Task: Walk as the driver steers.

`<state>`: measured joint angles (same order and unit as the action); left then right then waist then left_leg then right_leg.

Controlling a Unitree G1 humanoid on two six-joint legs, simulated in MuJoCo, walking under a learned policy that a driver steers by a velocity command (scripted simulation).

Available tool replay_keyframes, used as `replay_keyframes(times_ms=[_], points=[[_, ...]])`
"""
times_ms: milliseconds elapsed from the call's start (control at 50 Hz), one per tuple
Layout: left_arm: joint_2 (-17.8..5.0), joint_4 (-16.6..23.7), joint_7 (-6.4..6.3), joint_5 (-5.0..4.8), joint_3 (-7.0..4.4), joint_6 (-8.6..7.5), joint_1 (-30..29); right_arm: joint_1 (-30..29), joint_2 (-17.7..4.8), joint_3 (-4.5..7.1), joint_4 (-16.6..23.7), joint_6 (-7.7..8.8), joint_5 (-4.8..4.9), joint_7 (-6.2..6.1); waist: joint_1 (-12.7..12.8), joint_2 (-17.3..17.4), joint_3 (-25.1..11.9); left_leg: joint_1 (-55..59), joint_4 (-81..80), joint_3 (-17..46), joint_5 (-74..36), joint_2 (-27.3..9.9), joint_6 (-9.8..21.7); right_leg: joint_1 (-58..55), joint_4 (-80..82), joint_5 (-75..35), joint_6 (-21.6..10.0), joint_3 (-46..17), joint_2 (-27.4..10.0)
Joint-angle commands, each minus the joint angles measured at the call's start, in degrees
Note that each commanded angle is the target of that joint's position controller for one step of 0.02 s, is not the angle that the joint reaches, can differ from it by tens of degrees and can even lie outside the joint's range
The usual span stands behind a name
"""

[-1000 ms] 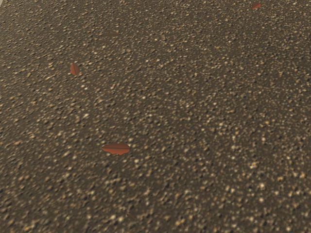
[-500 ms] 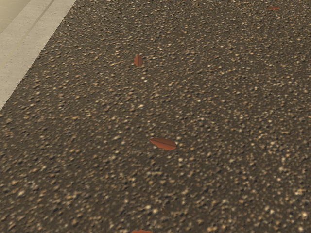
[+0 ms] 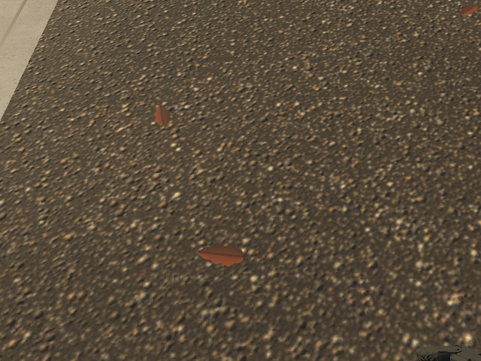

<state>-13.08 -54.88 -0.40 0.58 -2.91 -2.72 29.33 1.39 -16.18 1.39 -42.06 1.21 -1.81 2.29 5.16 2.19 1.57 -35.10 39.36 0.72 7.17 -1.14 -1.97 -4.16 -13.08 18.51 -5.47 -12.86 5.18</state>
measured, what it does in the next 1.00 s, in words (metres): walks ahead: left foot, then right foot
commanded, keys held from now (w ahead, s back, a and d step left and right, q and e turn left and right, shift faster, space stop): w+e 0.06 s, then w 0.18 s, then no key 0.16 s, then q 0.58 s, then w+q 0.02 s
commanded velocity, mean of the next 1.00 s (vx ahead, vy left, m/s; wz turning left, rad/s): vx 0.22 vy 0.00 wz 0.07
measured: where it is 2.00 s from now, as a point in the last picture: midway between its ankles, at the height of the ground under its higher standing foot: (282, 269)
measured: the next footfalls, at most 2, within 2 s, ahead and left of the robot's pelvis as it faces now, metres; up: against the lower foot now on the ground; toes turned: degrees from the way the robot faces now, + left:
left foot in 0.08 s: +0.22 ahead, +0.11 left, +0.00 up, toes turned -5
right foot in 0.54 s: +0.41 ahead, -0.10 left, +0.00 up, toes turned -6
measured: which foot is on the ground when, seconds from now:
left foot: up 0.00-0.06, down 0.08-0.54, up 0.56-0.94, down 0.96-1.00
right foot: down 0.00-0.10, up 0.12-0.52, down 0.54-0.96, up 0.98-1.00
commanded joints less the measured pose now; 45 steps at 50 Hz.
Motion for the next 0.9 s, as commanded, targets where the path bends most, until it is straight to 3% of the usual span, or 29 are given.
replay_keyframes(times_ms=[20,60,80,100,120,140,160,180,200,240,320,380,420,480,520,540,560,580,600,620,640,660,720,780,900], points=[[-10.79,2.54,-0.81,0.17,-2.39,-0.48,0.33,-7.31,-4.41,0.55,6.53,1.60,0.61,-0.37,-1.70,-9.30,2.83,5.10,-6.01,-1.51,-0.97,2.77,1.60,4.70,-2.71,-35.69,-4.75,-9.60,-13.17],[-12.18,3.77,-0.56,0.12,-2.72,-0.82,-3.58,4.17,-7.24,1.72,2.99,2.04,0.88,-1.65,-7.09,-8.41,-2.49,22.25,-9.51,-1.83,1.70,5.11,3.88,8.33,-12.64,-47.42,-1.88,-8.21,-11.22],[-12.15,3.92,-0.06,-0.28,-2.72,-1.24,-4.54,12.72,-9.03,2.47,0.73,2.63,0.57,-2.56,-11.31,-5.92,-7.51,33.91,-12.11,-0.62,0.27,2.79,5.54,11.51,-23.67,-46.09,-0.55,-5.02,-8.26],[-8.34,5.28,0.33,-0.68,-1.78,-1.81,-3.08,21.67,-12.65,3.40,0.13,3.15,-0.94,-3.69,-13.54,0.30,-15.78,46.36,-14.46,12.85,16.24,-10.20,7.92,18.38,-38.84,-28.85,-0.03,-1.79,-4.95],[-3.25,6.40,0.38,-1.91,-0.85,-1.47,2.89,21.32,-16.66,4.15,-0.06,2.64,-1.91,-3.69,-9.18,14.15,-19.75,53.89,-22.36,40.67,23.00,-23.66,13.65,33.67,-53.19,11.52,1.31,3.80,3.67],[-8.17,4.96,0.08,0.29,-1.45,-0.90,2.26,17.96,-12.37,3.80,-0.41,2.19,-0.60,-3.15,-7.33,8.24,-13.43,46.32,-24.74,44.73,26.49,-22.13,14.51,37.52,-58.39,8.51,0.37,4.03,-0.95],[-8.20,4.69,0.57,0.83,-1.60,-0.74,-1.51,13.73,-7.54,2.76,0.04,2.37,-0.03,-2.78,-6.29,2.55,-6.02,38.22,-25.34,35.12,23.46,-19.61,14.06,37.15,-57.89,2.85,0.28,4.80,-3.23],[-7.03,5.12,0.98,0.99,-1.25,-0.78,-4.91,12.06,-4.86,2.12,-0.38,2.75,-0.13,-2.42,-6.18,-0.28,-2.29,32.86,-26.22,26.90,15.02,-16.45,13.50,36.34,-55.74,0.11,0.48,5.57,-4.67],[-6.66,5.49,1.35,1.22,-1.28,-0.55,-6.55,12.08,-4.06,1.78,-1.09,3.13,-0.25,-2.45,-5.55,1.22,-1.10,30.22,-26.97,21.52,8.92,-14.09,12.79,35.42,-53.93,-0.52,0.75,6.03,-5.62],[-6.02,5.88,2.03,1.69,-1.07,0.26,-7.43,14.10,-3.57,1.49,-3.24,4.20,0.14,-2.17,-4.43,3.48,-0.89,28.07,-27.80,15.41,-1.90,-11.86,12.73,33.93,-51.60,-0.44,1.30,6.63,-5.92],[-4.21,7.28,2.17,1.95,-0.38,1.00,-12.34,17.25,-3.57,1.17,-6.18,5.70,0.98,-1.77,-3.45,2.54,0.18,28.55,-26.72,6.61,-32.97,-11.96,14.04,36.53,-44.75,-2.77,3.33,9.02,-5.22],[-2.17,8.90,2.58,1.40,1.16,0.65,-18.72,16.95,-3.18,0.67,-7.47,4.87,1.09,-1.78,-4.18,4.15,-0.54,25.47,-25.78,-0.79,-39.90,-7.87,11.78,30.50,-31.28,-10.78,4.16,14.17,-5.19],[-2.17,9.22,2.42,1.14,1.71,0.46,-21.94,19.83,-3.58,0.60,-9.21,4.28,1.37,-1.88,-5.84,4.82,-1.70,26.00,-24.18,-0.63,-40.12,-7.17,10.79,26.29,-25.89,-15.24,4.22,15.81,-4.32],[-3.82,8.59,1.37,1.21,1.62,0.11,-21.77,21.32,-4.77,0.83,-10.85,3.46,1.67,-2.25,-5.41,3.83,-1.48,28.40,-19.41,3.45,-37.66,-8.55,10.15,23.01,-20.28,-15.88,3.20,14.34,-3.78],[-5.68,6.53,0.28,1.80,1.07,-0.91,-16.76,20.69,-5.20,1.02,-11.02,3.01,2.16,-2.55,-2.79,1.12,-2.27,27.73,-11.49,4.58,-31.85,-6.41,8.11,14.72,-10.85,-22.55,1.95,13.61,-3.97],[-9.41,5.88,-0.40,2.42,0.20,-1.71,-13.13,21.93,-4.29,0.81,-10.09,3.18,2.36,-2.67,-2.29,-2.89,-6.06,22.85,-3.95,3.54,-20.08,-3.69,6.36,5.25,-12.13,-40.95,0.70,8.39,-11.15],[-13.68,6.24,-0.75,2.47,-0.94,-1.28,-9.11,27.63,0.48,-0.23,-8.89,2.86,3.48,-3.15,-3.13,-13.03,-14.99,12.92,11.16,-0.16,13.35,1.81,4.79,-8.81,-17.06,-67.21,-6.82,-3.94,-27.43],[-11.91,6.90,-0.48,-0.32,-0.96,-0.08,-8.92,28.65,-1.90,0.66,-10.21,1.04,3.33,-4.06,-1.78,-12.82,-20.83,11.33,21.84,-0.25,32.63,5.26,4.67,-7.03,-15.78,-67.82,-12.25,-8.29,-31.37],[-10.13,7.87,-0.53,-1.05,-0.66,0.62,-11.77,26.83,-4.23,1.73,-10.27,-0.13,1.98,-4.12,-2.88,-8.12,-15.95,8.92,27.46,0.99,31.32,3.71,4.29,-1.12,-12.10,-56.20,-12.36,-5.12,-29.13],[-7.59,8.86,-1.01,-0.69,0.05,1.01,-16.16,23.74,-3.48,2.01,-9.76,-0.85,0.99,-3.77,-4.17,-6.56,-10.26,7.20,28.56,0.96,27.54,2.04,3.86,5.02,-8.61,-44.76,-10.76,-2.05,-26.43],[-5.91,9.28,-1.64,-0.30,0.56,1.25,-19.13,21.86,-2.56,2.19,-9.27,-1.51,0.65,-3.39,-5.49,-7.05,-5.51,7.42,27.48,1.13,24.11,0.54,3.13,11.09,-5.42,-38.07,-9.07,1.58,-24.06],[-5.48,9.33,-2.17,-0.05,0.63,1.44,-20.65,21.65,-1.93,2.36,-9.00,-2.30,0.30,-3.10,-6.75,-8.28,-3.59,9.21,26.48,0.80,21.40,-0.21,2.27,15.66,-3.39,-32.97,-7.99,4.75,-22.21],[-5.40,9.44,-2.43,0.77,0.40,1.38,-21.21,22.53,-0.60,2.75,-8.79,-3.94,0.35,-2.84,-7.82,-7.56,-4.53,11.95,25.99,-1.05,18.67,0.58,1.11,19.76,-2.54,-28.53,-8.49,9.82,-20.87],[-6.03,9.18,-2.40,1.11,0.01,1.42,-21.32,18.94,-0.07,2.72,-6.65,-5.05,0.29,-2.39,-7.26,-9.16,-4.27,11.69,18.18,-1.83,16.51,-0.49,1.47,20.03,-1.81,-18.23,-8.06,11.83,-21.09],[-9.77,8.92,-1.55,1.32,-1.51,2.83,-20.22,14.26,-1.47,2.77,-2.32,-5.50,0.77,-0.94,-5.61,-9.75,-5.25,17.80,4.39,-4.93,17.37,0.08,3.70,19.43,-4.25,-9.19,-6.56,12.95,-23.98]])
